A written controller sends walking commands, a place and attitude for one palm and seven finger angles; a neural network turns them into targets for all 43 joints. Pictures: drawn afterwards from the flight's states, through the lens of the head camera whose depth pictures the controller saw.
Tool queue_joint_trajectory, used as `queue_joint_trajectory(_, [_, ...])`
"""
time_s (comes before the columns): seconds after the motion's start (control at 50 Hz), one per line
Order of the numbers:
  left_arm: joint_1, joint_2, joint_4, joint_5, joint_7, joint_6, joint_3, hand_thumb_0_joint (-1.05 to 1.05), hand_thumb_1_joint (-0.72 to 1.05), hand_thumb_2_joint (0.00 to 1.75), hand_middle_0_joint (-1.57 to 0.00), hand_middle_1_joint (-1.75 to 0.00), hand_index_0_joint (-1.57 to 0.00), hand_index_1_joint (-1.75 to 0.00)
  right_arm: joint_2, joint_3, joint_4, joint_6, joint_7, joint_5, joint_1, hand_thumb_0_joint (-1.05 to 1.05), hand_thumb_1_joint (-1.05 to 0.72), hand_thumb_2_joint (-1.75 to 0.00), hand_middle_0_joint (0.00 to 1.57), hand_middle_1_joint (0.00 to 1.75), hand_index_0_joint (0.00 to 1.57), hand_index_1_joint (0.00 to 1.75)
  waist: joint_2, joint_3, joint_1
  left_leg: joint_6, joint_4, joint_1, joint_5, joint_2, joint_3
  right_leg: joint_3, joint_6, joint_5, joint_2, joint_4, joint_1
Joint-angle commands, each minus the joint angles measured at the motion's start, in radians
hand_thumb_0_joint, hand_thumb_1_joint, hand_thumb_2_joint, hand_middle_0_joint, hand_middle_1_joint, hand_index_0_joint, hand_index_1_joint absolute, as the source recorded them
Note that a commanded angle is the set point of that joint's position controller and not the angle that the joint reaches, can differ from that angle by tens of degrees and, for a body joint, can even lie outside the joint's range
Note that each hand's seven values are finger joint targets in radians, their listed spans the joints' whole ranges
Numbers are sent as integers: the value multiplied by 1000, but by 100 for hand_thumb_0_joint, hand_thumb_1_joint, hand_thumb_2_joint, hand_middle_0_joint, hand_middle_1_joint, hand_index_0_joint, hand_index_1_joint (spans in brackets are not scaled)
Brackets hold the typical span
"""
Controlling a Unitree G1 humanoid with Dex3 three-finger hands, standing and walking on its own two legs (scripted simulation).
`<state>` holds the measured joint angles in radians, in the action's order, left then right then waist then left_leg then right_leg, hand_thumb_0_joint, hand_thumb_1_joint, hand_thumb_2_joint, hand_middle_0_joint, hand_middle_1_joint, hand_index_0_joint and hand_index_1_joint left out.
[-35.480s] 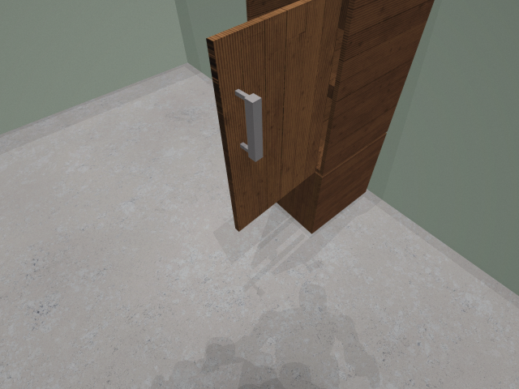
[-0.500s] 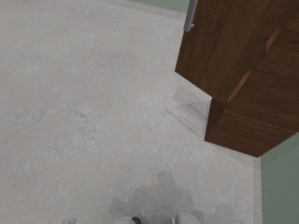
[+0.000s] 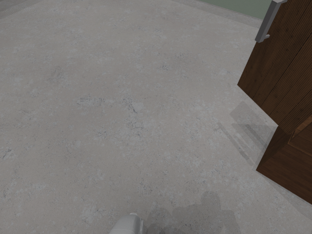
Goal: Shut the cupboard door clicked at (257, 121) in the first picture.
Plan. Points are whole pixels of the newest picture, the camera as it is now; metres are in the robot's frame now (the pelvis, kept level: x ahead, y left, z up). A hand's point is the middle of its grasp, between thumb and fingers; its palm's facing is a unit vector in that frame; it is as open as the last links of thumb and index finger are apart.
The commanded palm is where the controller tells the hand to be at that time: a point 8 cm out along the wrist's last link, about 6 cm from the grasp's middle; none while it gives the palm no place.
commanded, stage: walk to a spot facing it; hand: left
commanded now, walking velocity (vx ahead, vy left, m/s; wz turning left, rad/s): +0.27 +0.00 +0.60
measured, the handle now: (271, 21) +0.85 -0.43 +0.06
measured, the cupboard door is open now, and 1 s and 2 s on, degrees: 64 64 64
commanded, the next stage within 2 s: turn to face it in 1.00 s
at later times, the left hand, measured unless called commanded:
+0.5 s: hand (63, 224) +0.16 +0.28 -0.15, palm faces +0.27 -0.94 -0.20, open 7.4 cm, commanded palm none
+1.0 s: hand (80, 191) +0.25 +0.26 -0.17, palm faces +0.54 -0.81 -0.22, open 7.2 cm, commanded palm none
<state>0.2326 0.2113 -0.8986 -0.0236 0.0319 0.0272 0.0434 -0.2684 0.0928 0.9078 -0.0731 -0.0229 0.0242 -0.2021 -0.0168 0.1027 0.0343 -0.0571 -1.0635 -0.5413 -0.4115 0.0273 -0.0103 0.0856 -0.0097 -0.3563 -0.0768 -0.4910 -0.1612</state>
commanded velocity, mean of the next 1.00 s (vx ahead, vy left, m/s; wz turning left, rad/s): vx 0.24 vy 0.00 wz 0.52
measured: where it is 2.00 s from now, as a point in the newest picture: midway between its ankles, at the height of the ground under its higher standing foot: (135, 189)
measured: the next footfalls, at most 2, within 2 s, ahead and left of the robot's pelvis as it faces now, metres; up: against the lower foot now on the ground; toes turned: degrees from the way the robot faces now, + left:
left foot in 0.18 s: +0.06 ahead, +0.14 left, +0.00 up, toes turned +13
right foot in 0.68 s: +0.38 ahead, -0.03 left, +0.00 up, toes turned +14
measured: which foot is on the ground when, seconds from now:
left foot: up 0.00-0.16, down 0.18-0.68, up 0.70-1.00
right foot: down 0.00-0.20, up 0.22-0.66, down 0.68-1.00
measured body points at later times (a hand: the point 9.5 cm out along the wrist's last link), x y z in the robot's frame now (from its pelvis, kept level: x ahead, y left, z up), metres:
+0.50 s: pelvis +0.11 +0.06 +0.00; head +0.14 +0.08 +0.45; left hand +0.14 +0.33 -0.14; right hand +0.19 -0.17 -0.14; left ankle +0.02 +0.13 -0.74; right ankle +0.23 -0.08 -0.67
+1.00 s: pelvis +0.32 +0.08 +0.00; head +0.36 +0.11 +0.45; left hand +0.23 +0.31 -0.15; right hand +0.52 -0.11 -0.14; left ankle +0.32 +0.22 -0.68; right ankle +0.34 -0.04 -0.74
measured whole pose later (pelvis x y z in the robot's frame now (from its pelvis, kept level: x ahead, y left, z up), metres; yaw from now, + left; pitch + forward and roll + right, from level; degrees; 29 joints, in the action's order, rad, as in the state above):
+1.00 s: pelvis +0.32 +0.08 +0.00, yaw +33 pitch +1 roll -1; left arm 0.27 0.19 -0.94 -0.02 0.02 -0.04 0.06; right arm -0.23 0.07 0.94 -0.03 -0.03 0.02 -0.18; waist 0.01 0.10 0.02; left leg -0.01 -0.95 -0.60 -0.28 -0.06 0.07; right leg 0.30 -0.01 -0.30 -0.10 -0.44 -0.13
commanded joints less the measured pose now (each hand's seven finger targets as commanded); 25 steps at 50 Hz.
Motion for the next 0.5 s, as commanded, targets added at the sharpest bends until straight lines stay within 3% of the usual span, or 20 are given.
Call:
queue_joint_trajectory(0.0, [134, 211, 42, -6, 8, -36, 61, 0, 90, 90, -20, -30, -20, -30, -27, -18, -112, 25, -9, -8, 127, 0, -90, -90, 20, 30, 20, 30, 248, -90, -88, 5, 164, -65, -22, -23, 84, -74, 108, 809, -225, 36, 245])
queue_joint_trajectory(0.08, [157, 228, 36, -12, -4, -43, 74, 0, 90, 90, -20, -30, -20, -30, -23, -25, -120, 41, -16, -9, 151, 0, -90, -90, 20, 30, 20, 30, 272, -94, -94, 39, 317, 35, -45, -25, 127, -69, 112, 616, -269, 45, 217])
queue_joint_trajectory(0.1, [147, 233, 34, -13, -10, -46, 74, 0, 90, 90, -20, -30, -20, -30, -28, -24, -115, 48, -18, -9, 131, 0, -90, -90, 20, 30, 20, 30, 271, -96, -78, 49, 373, 97, -47, -16, 149, -48, 105, 571, -273, 29, 184])
queue_joint_trajectory(0.12, [127, 238, 40, -9, -14, -49, 75, 0, 90, 90, -20, -30, -20, -30, -39, -23, -101, 55, -15, -5, 84, 0, -90, -90, 20, 30, 20, 30, 239, -106, -47, 58, 457, 209, -7, 2, 169, -13, 88, 568, -261, -26, 128])
queue_joint_trajectory(0.14, [113, 232, 42, -2, -19, -50, 73, 0, 90, 90, -20, -30, -20, -30, -66, -16, -74, 65, -12, 1, -15, 0, -90, -90, 20, 30, 20, 30, 160, -153, 9, 77, 577, 400, 79, 21, 160, 53, 50, 553, -224, -190, 39])
queue_joint_trajectory(0.16, [105, 187, 67, 6, -28, -50, 66, 0, 90, 90, -20, -30, -20, -30, -172, 11, -44, 75, -4, 7, -141, 0, -90, -90, 20, 30, 20, 30, -72, -237, 78, 156, 647, 666, 134, -162, -96, 123, -10, 283, -147, -458, -220])
queue_joint_trajectory(0.18, [18, 121, 135, 6, -39, -53, 41, 0, 90, 90, -20, -30, -20, -30, -277, 39, -11, 79, 7, 10, -271, 0, -90, -90, 20, 30, 20, 30, -336, -264, 136, 295, 693, 820, 361, -411, -502, 91, -57, -285, -6, -720, -550])
queue_joint_trajectory(0.2, [-108, 149, 178, -1, -33, -46, 38, 0, 90, 90, -20, -30, -20, -30, -267, 34, 17, 75, 17, 0, -332, 0, -90, -90, 20, 30, 20, 30, -186, -212, 159, 334, 710, 794, 407, -450, -491, -34, -32, -269, -47, -789, -623])
queue_joint_trajectory(0.22, [-146, 150, 164, -3, -26, -48, 45, 0, 90, 90, -20, -30, -20, -30, -231, 18, 13, 78, 24, 2, -292, 0, -90, -90, 20, 30, 20, 30, -161, -169, 139, 305, 723, 680, 360, -406, -435, -71, -27, -210, -77, -787, -599])
queue_joint_trajectory(0.26, [-106, 132, 127, -3, -40, -41, 52, 0, 90, 90, -20, -30, -20, -30, -157, -4, -40, 92, 36, 5, -128, 0, -90, -90, 20, 30, 20, 30, -115, -39, 51, 246, 786, 454, 223, -323, -343, -96, -37, -63, -87, -737, -527])
queue_joint_trajectory(0.28, [-70, 119, 107, -6, -47, -35, 53, 0, 90, 90, -20, -30, -20, -30, -136, -12, -46, 102, 37, 5, -90, 0, -90, -90, 20, 30, 20, 30, -115, -18, 20, 228, 810, 413, 221, -284, -294, -85, -42, -3, -75, -715, -502])
queue_joint_trajectory(0.32, [-29, 111, 85, -9, -58, -31, 50, 0, 90, 90, -20, -30, -20, -30, -128, -17, -42, 118, 40, -1, -83, 0, -90, -90, 20, 30, 20, 30, -108, -37, -7, 229, 833, 418, 248, -247, -236, -73, -56, 77, -59, -672, -493])
queue_joint_trajectory(0.34, [-22, 104, 83, -8, -59, -31, 49, 0, 90, 90, -20, -30, -20, -30, -121, -17, -40, 122, 39, -3, -88, 0, -90, -90, 20, 30, 20, 30, -101, -45, -16, 237, 838, 430, 258, -236, -216, -71, -60, 97, -57, -635, -494])
queue_joint_trajectory(0.42, [-100, 95, 107, -6, -64, -36, 42, 0, 90, 90, -20, -30, -20, -30, -112, -16, -7, 129, 40, -5, -132, 0, -90, -90, 20, 30, 20, 30, -74, -30, -7, 262, 862, 461, 296, -232, -214, -75, -72, 183, -54, -486, -529])
queue_joint_trajectory(0.48, [-167, 80, 130, -1, -67, -42, 36, 0, 90, 90, -20, -30, -20, -30, -103, -14, 14, 130, 39, -1, -161, 0, -90, -90, 20, 30, 20, 30, -90, -6, 5, 260, 859, 470, 333, -220, -193, -55, -66, 210, -35, -335, -495])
